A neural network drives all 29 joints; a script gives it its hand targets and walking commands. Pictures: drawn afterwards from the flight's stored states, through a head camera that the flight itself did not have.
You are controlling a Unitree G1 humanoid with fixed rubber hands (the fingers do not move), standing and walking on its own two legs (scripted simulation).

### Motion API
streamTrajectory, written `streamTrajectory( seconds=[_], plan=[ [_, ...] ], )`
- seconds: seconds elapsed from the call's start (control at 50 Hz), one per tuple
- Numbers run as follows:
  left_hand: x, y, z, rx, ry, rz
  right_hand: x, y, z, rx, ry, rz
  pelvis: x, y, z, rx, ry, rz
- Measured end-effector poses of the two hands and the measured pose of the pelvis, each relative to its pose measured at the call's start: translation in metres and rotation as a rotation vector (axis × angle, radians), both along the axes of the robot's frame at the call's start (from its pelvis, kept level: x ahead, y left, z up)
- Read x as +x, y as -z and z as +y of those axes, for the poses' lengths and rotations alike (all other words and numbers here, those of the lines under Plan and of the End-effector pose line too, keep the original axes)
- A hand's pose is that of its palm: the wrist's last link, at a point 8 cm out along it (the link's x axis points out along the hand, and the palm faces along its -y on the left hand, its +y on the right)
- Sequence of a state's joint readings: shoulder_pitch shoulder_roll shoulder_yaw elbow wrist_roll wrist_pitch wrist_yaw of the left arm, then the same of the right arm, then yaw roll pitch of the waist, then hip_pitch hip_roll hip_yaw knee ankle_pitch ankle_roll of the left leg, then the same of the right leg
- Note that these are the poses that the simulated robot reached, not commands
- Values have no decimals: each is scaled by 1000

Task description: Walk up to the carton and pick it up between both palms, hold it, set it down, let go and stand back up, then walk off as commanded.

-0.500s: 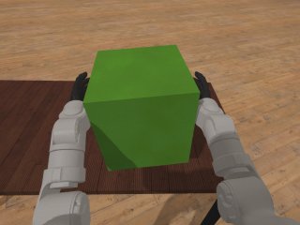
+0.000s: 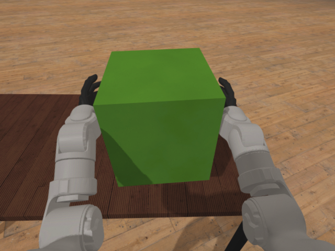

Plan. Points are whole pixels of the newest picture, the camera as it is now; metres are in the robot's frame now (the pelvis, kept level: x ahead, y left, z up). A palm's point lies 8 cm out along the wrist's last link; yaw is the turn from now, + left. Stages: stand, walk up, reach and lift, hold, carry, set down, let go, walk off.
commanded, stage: hold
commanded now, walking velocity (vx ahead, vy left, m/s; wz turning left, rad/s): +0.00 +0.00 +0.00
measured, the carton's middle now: (160, 115) +0.40 +0.00 +0.16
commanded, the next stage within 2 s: none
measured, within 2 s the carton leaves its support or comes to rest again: neither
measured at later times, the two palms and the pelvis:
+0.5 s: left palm (85, 106) +0.37 +0.17 +0.21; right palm (225, 108) +0.38 -0.15 +0.20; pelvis +0.00 +0.00 +0.00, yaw +0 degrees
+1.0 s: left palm (85, 107) +0.37 +0.17 +0.22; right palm (226, 108) +0.37 -0.15 +0.20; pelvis +0.00 +0.00 +0.00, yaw +0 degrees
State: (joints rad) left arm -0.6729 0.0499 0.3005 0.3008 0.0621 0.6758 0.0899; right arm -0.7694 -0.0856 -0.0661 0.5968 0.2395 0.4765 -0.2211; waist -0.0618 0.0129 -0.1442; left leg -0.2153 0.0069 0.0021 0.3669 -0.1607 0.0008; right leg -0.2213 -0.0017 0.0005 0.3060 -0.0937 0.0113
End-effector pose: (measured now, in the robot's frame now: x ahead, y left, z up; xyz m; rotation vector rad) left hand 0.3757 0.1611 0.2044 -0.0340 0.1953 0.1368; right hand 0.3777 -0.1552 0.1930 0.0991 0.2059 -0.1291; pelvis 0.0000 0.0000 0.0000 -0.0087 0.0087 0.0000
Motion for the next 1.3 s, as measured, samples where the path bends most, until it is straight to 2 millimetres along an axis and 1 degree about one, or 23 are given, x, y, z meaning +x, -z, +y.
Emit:
streamTrajectory(
  seconds=[0.08,0.22,0.36,0.48,0.56,0.68,0.74,0.8,0.88,1.02,1.16,1.3],
  plan=[
    [-5,5,4,9,-10,2,0,-2,4,11,-10,3,1,0,0,0,0,0],
    [-11,3,6,10,-15,2,-3,-5,6,3,-15,4,-1,0,1,-1,0,-4],
    [-9,-3,5,4,-15,-3,-3,-5,5,-2,-13,2,-1,0,1,-1,0,-3],
    [-3,-9,4,1,-12,-11,0,-6,5,-21,-11,-4,1,0,1,-1,0,0],
    [-3,-3,5,3,-11,4,1,-4,5,-11,-13,11,2,0,1,-2,0,-1],
    [-9,8,7,16,-12,23,-1,-3,7,-2,-16,31,2,0,2,-2,0,-6],
    [-12,3,8,20,-15,5,-3,-9,7,-2,-18,14,2,0,2,-2,-1,-6],
    [-13,-6,7,18,-17,-20,-5,-16,7,-2,-17,-10,1,0,2,-2,-1,-6],
    [-13,-15,6,7,-14,-30,-7,-18,6,-16,-13,-19,0,0,2,-2,-1,-12],
    [-7,-10,4,2,-1,-7,-5,-10,4,-33,-8,6,-1,0,1,-2,-1,-18],
    [-3,-8,5,5,-1,-5,-1,-8,4,-30,-9,8,2,0,1,-2,-1,-14],
    [-9,-4,6,20,-7,-8,-2,-10,5,-7,-14,5,2,0,1,-2,-1,-15]
  ],
)
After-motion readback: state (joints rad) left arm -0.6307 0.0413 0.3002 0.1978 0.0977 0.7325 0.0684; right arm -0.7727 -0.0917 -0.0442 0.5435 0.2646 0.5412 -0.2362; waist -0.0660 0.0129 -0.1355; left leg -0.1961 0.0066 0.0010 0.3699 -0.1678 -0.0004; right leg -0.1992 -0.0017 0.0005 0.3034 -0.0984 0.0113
